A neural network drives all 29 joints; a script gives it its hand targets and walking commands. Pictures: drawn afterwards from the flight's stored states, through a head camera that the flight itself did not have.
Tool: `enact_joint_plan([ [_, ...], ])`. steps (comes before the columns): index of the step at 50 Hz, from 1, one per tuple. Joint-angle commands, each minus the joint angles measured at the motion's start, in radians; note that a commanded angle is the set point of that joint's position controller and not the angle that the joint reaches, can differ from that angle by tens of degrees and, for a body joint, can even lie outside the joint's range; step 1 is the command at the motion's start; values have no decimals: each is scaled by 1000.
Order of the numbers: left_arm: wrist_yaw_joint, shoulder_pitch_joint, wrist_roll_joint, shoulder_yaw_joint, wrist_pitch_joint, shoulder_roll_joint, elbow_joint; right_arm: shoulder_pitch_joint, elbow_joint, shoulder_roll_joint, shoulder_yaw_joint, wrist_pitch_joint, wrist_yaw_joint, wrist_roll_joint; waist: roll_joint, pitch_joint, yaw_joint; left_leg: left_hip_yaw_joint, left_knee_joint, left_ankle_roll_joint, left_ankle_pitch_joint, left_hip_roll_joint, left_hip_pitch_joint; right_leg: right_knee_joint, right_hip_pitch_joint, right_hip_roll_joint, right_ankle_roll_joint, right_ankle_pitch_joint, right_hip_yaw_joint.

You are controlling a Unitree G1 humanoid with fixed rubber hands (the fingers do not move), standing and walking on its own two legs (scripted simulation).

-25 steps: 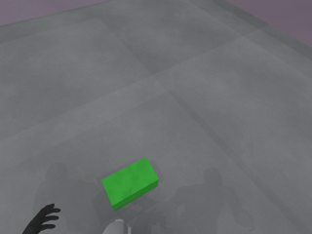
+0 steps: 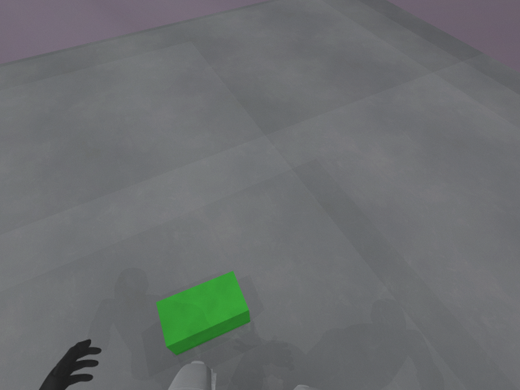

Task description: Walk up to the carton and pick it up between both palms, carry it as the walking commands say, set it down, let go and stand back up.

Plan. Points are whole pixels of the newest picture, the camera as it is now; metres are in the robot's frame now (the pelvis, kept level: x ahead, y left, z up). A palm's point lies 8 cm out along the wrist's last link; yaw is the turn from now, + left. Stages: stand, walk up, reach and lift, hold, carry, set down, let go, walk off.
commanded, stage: walk up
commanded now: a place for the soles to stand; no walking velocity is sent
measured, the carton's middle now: (205, 312) +0.43 +0.22 -0.69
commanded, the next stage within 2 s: none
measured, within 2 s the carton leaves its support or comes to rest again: neither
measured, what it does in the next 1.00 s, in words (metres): steps on the spot: left foot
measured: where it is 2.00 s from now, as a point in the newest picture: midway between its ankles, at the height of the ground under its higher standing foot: outside the picture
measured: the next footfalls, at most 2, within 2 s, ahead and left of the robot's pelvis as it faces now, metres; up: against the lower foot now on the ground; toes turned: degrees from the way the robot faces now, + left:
left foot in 0.62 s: +0.03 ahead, +0.14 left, +0.00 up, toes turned +11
right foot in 1.02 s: +0.11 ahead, -0.08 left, +0.00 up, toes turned +25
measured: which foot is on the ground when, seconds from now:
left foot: up 0.00-0.60, down 0.62-1.00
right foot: down 0.00-0.62, up 0.64-1.00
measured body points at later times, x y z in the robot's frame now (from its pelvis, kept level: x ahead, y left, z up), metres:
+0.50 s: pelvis -0.01 -0.01 +0.00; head +0.01 +0.01 +0.45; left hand +0.05 +0.32 -0.11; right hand +0.11 -0.33 -0.10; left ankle +0.00 +0.13 -0.69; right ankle +0.03 -0.04 -0.73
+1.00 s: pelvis -0.02 +0.01 -0.02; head +0.01 +0.04 +0.43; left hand +0.01 +0.36 -0.13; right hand +0.10 -0.29 -0.12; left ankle -0.01 +0.13 -0.73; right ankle +0.03 -0.09 -0.71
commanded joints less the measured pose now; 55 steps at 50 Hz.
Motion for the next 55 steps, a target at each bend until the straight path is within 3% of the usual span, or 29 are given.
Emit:
enact_joint_plan([
  [1,41,139,-33,42,-52,159,-45,50,-22,-151,-56,15,30,-7,-4,-143,40,39,-41,11,100,-12,-126,-314,386,-153,160,484,102],
  [4,47,131,-30,48,-52,189,-54,30,-24,-158,-56,24,40,4,0,-212,46,41,-113,14,72,4,-123,-249,480,-196,70,538,88],
  [5,51,142,-36,40,-55,174,-50,20,-27,-170,-56,23,46,4,67,-201,53,36,-129,21,65,8,-116,-268,486,-217,97,566,90],
  [6,55,119,-36,39,-52,206,-53,-10,-41,-166,-56,23,45,6,36,-166,56,48,-168,18,59,2,-127,-289,465,-232,128,537,110],
  [7,57,163,-38,40,-61,207,-29,-5,-40,-154,-54,24,55,-1,33,-172,59,31,-185,28,70,25,-102,-289,466,-252,82,440,114],
  [8,60,162,-39,42,-62,217,-21,-13,-35,-167,-58,30,58,-1,30,-161,51,10,-170,32,77,18,-125,-309,487,-250,139,406,146],
  [15,55,57,-23,46,-73,224,-3,41,-33,-170,-79,56,84,-9,81,-164,5,13,-174,45,15,56,-56,-379,357,-325,67,49,124],
  [19,53,42,-26,31,-80,193,8,63,-15,-154,-67,49,83,-15,43,-118,-6,36,-186,49,57,47,-78,-347,347,-265,115,321,42],
  [24,40,-17,-26,36,-80,212,-9,85,-25,-162,-90,38,84,-18,106,-158,-37,17,-245,63,28,67,37,-305,234,-310,-4,105,55],
  [26,33,-49,-23,34,-74,230,5,115,-22,-166,-84,38,82,-17,28,-157,-58,48,-278,68,-7,54,90,-293,231,-298,-40,34,22],
  [27,29,-88,-25,31,-74,229,-4,160,-5,-178,-94,34,80,-20,134,-193,-85,34,-343,87,10,57,259,-212,102,-305,-34,-70,26],
  [28,28,-66,-32,19,-63,190,-5,207,11,-180,-98,25,77,-37,230,-178,-115,-40,-404,136,-28,29,358,-88,-25,-213,7,-177,-27],
  [29,21,-68,-31,5,-50,119,7,249,15,-216,-111,26,70,-46,479,-109,-148,-348,-594,210,-114,163,372,169,-170,-83,32,-358,-83],
  [30,18,-68,-33,12,-42,135,-32,141,-56,-287,-115,19,68,-51,505,-51,-89,-703,-769,277,-235,240,224,293,-270,41,54,-397,32],
  [31,14,-50,-25,22,-39,184,-8,77,-66,-306,-119,13,61,-55,353,10,-52,-761,-830,290,-358,260,106,342,-231,18,57,-317,144],
  [32,11,-67,-28,26,-39,196,-2,43,-72,-290,-119,4,46,-45,240,53,-24,-685,-822,215,-405,181,103,377,-237,20,49,-214,172],
  [33,7,-56,-30,22,-36,180,35,-1,-60,-294,-110,-4,37,-47,246,81,-22,-610,-783,178,-295,157,124,372,-265,3,60,-140,179],
  [36,12,2,-32,32,-37,197,64,31,-73,-236,-91,-11,42,-34,208,-37,-40,-530,-697,150,-54,112,202,399,-202,38,95,-106,116],
  [38,20,-7,-24,29,-39,186,58,62,-77,-238,-93,-5,46,-37,218,-63,-39,-513,-685,192,-187,113,203,354,-186,36,81,-162,120],
  [42,32,-6,-16,22,-45,196,80,62,-67,-255,-106,9,58,-44,315,-82,-75,-518,-712,175,-306,84,210,293,-164,54,88,-218,108],
  [44,33,-9,-14,23,-50,193,86,84,-72,-244,-107,15,63,-47,287,-61,-70,-546,-715,214,-334,118,198,239,-132,60,79,-255,123],
  [45,38,-2,-17,13,-57,179,87,64,-67,-246,-107,17,61,-48,279,-57,-55,-565,-662,251,-265,131,201,191,-155,42,72,-239,136],
  [48,47,47,-21,14,-86,188,93,27,-78,-242,-106,26,69,-50,336,-101,-34,-448,-586,224,-75,102,139,-9,34,46,46,-224,104],
  [49,52,124,-13,16,-105,203,113,-43,-93,-224,-94,25,72,-36,273,-131,31,-376,-500,189,-32,98,0,-126,208,32,21,-60,126],
  [50,60,167,10,34,-117,271,125,-32,-79,-162,-69,24,71,-19,76,-168,52,-280,-303,117,-41,17,-182,-255,391,-104,-23,-159,335],
  [51,60,124,5,44,-115,335,102,20,-73,-87,-42,20,65,-10,-170,-135,24,-72,-106,59,-166,-105,-236,-459,364,-339,-97,-402,600],
  [52,61,-2,-1,49,-121,360,74,19,-60,-156,-57,22,61,-25,-23,-88,-10,-87,19,40,-173,-49,-249,-425,248,-426,-147,-375,654],
  [53,65,-7,-10,47,-126,331,76,3,-40,-220,-81,24,65,-6,67,-56,2,-117,25,39,-113,-4,-226,-374,261,-378,-101,-219,548],
  [55,64,23,-19,28,-134,295,103,1,-45,-196,-82,24,81,-6,67,-41,3,-102,-42,47,-72,20,-193,-320,243,-320,-105,-97,393],
])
